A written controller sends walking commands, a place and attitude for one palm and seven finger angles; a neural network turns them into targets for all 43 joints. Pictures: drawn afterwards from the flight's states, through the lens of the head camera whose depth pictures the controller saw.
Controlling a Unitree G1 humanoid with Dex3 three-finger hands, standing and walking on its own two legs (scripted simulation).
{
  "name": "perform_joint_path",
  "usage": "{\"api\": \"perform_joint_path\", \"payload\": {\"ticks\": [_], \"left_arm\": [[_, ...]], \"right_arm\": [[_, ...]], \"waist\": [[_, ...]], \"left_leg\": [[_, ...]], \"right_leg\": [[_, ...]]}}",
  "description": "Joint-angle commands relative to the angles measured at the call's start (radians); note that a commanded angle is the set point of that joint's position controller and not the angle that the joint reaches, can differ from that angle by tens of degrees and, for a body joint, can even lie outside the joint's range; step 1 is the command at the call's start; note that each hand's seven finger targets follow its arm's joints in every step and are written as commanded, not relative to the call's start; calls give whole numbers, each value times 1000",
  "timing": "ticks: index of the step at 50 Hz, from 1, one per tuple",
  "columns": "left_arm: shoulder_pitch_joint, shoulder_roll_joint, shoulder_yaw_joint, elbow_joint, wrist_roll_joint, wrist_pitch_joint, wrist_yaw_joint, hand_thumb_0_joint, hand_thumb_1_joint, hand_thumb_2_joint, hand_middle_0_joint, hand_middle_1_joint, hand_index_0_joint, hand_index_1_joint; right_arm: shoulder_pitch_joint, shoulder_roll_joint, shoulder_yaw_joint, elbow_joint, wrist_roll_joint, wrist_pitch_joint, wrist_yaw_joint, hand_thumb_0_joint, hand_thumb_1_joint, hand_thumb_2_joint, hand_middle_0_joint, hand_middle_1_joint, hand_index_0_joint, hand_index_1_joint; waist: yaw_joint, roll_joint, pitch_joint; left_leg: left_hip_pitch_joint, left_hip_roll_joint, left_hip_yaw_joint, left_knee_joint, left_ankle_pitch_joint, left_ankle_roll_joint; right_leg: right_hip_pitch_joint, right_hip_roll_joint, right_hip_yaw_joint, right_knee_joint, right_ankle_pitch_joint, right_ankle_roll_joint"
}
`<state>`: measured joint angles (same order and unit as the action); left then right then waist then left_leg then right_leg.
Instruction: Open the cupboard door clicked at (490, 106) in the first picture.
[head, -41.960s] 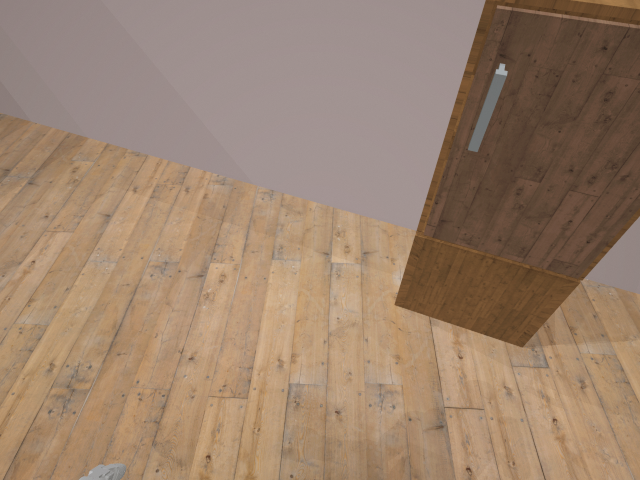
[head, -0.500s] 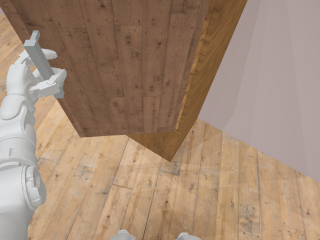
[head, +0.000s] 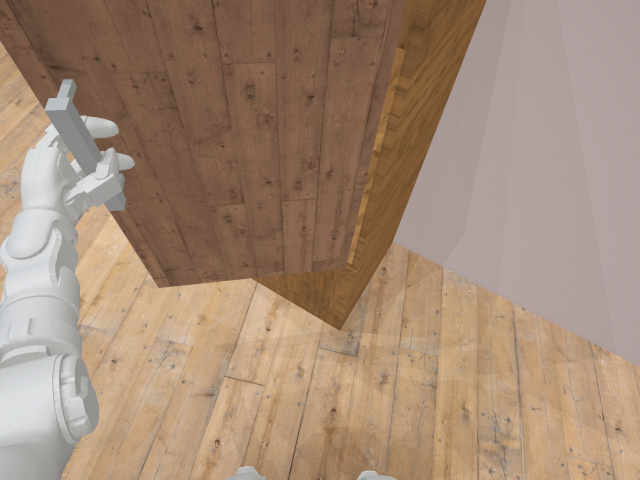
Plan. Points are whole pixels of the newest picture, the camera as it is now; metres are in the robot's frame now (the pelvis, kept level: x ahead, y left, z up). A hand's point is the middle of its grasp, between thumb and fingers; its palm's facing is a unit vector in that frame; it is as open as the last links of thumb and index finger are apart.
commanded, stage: pull the door open along its arc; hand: left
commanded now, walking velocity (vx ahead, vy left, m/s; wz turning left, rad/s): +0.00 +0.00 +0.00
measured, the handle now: (94, 150) +0.50 +0.27 +0.11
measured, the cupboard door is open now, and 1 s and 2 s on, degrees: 40 79 79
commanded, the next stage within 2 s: open thumb and fingers to let go in 0.68 s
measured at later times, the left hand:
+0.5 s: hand (163, 307) +0.29 +0.15 +0.11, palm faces +0.35 -0.93 +0.06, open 5.8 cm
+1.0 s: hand (216, 344) +0.25 +0.10 +0.11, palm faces +0.50 -0.87 -0.01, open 6.6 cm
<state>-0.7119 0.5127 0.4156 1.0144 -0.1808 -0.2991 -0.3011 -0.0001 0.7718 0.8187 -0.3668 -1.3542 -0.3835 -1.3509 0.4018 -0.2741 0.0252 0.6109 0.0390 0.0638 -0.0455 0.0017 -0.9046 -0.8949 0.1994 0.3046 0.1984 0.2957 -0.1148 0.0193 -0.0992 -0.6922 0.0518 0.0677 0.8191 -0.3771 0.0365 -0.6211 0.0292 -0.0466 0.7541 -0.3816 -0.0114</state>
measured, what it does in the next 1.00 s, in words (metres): shifts its weight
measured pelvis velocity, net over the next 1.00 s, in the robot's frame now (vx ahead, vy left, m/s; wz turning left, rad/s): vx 0.00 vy -0.06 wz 0.08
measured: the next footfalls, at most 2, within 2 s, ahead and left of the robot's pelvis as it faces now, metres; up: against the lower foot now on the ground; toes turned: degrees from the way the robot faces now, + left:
none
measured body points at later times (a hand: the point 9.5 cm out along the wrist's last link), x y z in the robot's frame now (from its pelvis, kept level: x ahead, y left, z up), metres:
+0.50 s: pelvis +0.01 -0.01 +0.01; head +0.01 -0.02 +0.46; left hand +0.26 +0.20 +0.11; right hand +0.22 -0.22 -0.06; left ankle +0.01 +0.09 -0.70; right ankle -0.01 -0.12 -0.70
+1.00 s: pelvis +0.00 -0.06 +0.01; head -0.01 -0.09 +0.46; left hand +0.22 +0.14 +0.11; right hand +0.18 -0.27 -0.09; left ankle +0.01 +0.09 -0.70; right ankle -0.01 -0.12 -0.70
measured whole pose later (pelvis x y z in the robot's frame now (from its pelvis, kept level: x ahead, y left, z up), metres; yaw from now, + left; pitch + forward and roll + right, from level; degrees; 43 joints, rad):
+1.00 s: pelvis +0.00 -0.06 +0.01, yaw +4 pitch +1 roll +1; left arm 0.27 -0.02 -0.09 -0.14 -0.03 -0.07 0.44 0.01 0.57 0.75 -0.36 -1.32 -0.36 -1.32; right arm 0.21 -0.22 0.01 0.61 -0.04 0.05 -0.05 0.01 -0.91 -0.90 0.20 0.30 0.20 0.30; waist 0.01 0.05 -0.05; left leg -0.36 0.03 0.00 0.67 -0.32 -0.02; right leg -0.30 0.02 -0.11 0.68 -0.40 -0.08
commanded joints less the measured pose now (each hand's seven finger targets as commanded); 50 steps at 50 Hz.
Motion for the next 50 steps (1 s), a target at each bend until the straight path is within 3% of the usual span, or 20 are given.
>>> {"api": "perform_joint_path", "payload": {"ticks": [1,7,9,11,12,16,17,20,21,22,23,25,29,32,36,39,43,44,46,50], "left_arm": [[-177,216,29,-329,-50,-35,-13,0,900,900,-400,-1350,-400,-1350],[133,120,6,-586,-103,14,2,0,900,900,-400,-1350,-400,-1350],[235,66,-22,-684,-111,35,16,0,900,900,-400,-1350,-400,-1350],[318,-5,6,-818,-142,62,115,0,900,900,-400,-1350,-400,-1350],[375,-44,0,-867,-139,75,178,0,900,900,-400,-1350,-400,-1350],[598,-188,-102,-1140,-56,127,380,0,900,900,-400,-1350,-400,-1350],[661,-191,-105,-1179,-33,140,431,0,900,900,-400,-1350,-400,-1350],[793,-284,-167,-1322,16,196,563,0,900,900,-400,-1350,-400,-1350],[807,-298,-183,-1356,35,214,603,0,900,900,-400,-1350,-400,-1350],[849,-306,-196,-1368,55,229,638,0,900,900,-400,-1350,-400,-1350],[875,-321,-207,-1413,71,238,673,0,900,900,-400,-1350,-400,-1350],[954,-370,-262,-1463,102,256,712,0,900,900,-400,-1350,-400,-1350],[1110,-402,-314,-1512,137,272,755,0,900,900,-400,-1350,-400,-1350],[1073,-439,-378,-1537,168,265,769,0,900,900,-400,-1350,-400,-1350],[956,-502,-456,-1502,182,239,788,0,900,900,-400,-1350,-400,-1350],[807,-568,-572,-1479,208,215,792,0,900,900,-400,-1350,-400,-1350],[826,-508,-508,-1433,213,187,777,0,620,780,-380,-1320,-380,-1320],[809,-526,-530,-1430,206,180,764,0,550,750,-375,-1313,-375,-1313],[808,-502,-492,-1409,179,163,743,0,410,690,-365,-1298,-365,-1298],[760,-483,-463,-1371,145,136,718,0,130,570,-345,-1268,-345,-1268]], "right_arm": [[34,-162,-63,-124,5,-32,-2,0,-900,-900,200,300,200,300],[-39,-143,-64,-179,18,-61,6,0,-900,-900,200,300,200,300],[-72,-132,-62,-192,21,-76,12,0,-900,-900,200,300,200,300],[-118,-110,-63,-205,18,-100,20,0,-900,-900,200,300,200,300],[-137,-103,-61,-205,16,-113,25,0,-900,-900,200,300,200,300],[-197,-75,-59,-213,-3,-132,49,0,-900,-900,200,300,200,300],[-205,-73,-59,-212,-10,-128,50,0,-900,-900,200,300,200,300],[-258,-48,-49,-222,-25,-104,53,0,-900,-900,200,300,200,300],[-275,-43,-43,-222,-32,-92,49,0,-900,-900,200,300,200,300],[-283,-42,-42,-222,-41,-82,43,0,-900,-900,200,300,200,300],[-304,-33,-37,-228,-45,-70,41,0,-900,-900,200,300,200,300],[-316,-18,-29,-233,-56,-51,40,0,-900,-900,200,300,200,300],[-343,-3,-19,-239,-69,-14,38,0,-900,-900,200,300,200,300],[-357,0,-18,-241,-79,-1,35,0,-900,-900,200,300,200,300],[-364,3,-19,-232,-90,-15,29,0,-900,-900,200,300,200,300],[-364,-5,-20,-219,-95,-37,27,0,-900,-900,200,300,200,300],[-356,-1,-31,-206,-90,-51,11,0,-900,-900,200,300,200,300],[-353,0,-27,-204,-90,-56,9,0,-900,-900,200,300,200,300],[-354,-1,-30,-195,-87,-68,-1,0,-900,-900,200,300,200,300],[-369,-4,-30,-178,-82,-89,-13,0,-900,-900,200,300,200,300]], "waist": [[67,70,-398],[107,37,-341],[118,65,-314],[160,47,-303],[164,25,-277],[173,38,-269],[173,-8,-261],[175,-3,-214],[168,-5,-184],[161,-53,-153],[169,-39,-153],[173,-4,-137],[181,-23,-86],[156,-22,-50],[130,-61,-53],[96,-73,-49],[129,-81,-107],[123,-95,-100],[130,-123,-99],[128,-111,-61]], "left_leg": [[349,-22,-74,-93,415,-1],[351,-26,-60,-126,451,4],[373,-24,-60,-139,463,-3],[369,-30,-56,-152,449,-11],[360,-32,-54,-154,447,-11],[409,-23,-54,-171,497,-24],[403,-22,-54,-170,495,-20],[400,-29,-47,-188,439,-26],[396,-30,-51,-195,410,-28],[387,-32,-53,-195,374,-23],[389,-34,-52,-202,362,-25],[400,-39,-47,-205,361,-26],[396,-46,-43,-203,342,-24],[404,-47,-52,-186,332,-18],[397,-54,-62,-162,295,-16],[394,-58,-77,-145,258,-12],[393,-65,-70,-154,235,-12],[390,-66,-72,-157,231,-10],[384,-67,-73,-162,215,-10],[392,-67,-72,-172,183,-10]], "right_leg": [[162,29,9,-71,400,-9],[244,24,6,-84,454,-10],[238,21,2,-87,453,-8],[252,22,-11,-94,437,-6],[259,22,-16,-98,436,-7],[283,9,-28,-91,444,-4],[306,8,-27,-98,451,-5],[340,-3,-26,-114,454,-8],[338,-4,-24,-124,433,-10],[346,-5,-20,-141,414,-8],[357,-9,-16,-145,406,-10],[367,-13,-14,-152,412,-15],[393,-20,7,-179,427,-19],[370,-25,29,-194,424,-18],[347,-47,57,-204,443,3],[301,-63,69,-207,405,12],[347,-85,107,-234,386,18],[348,-88,105,-237,388,21],[364,-96,123,-257,384,30],[343,-102,136,-299,282,30]]}}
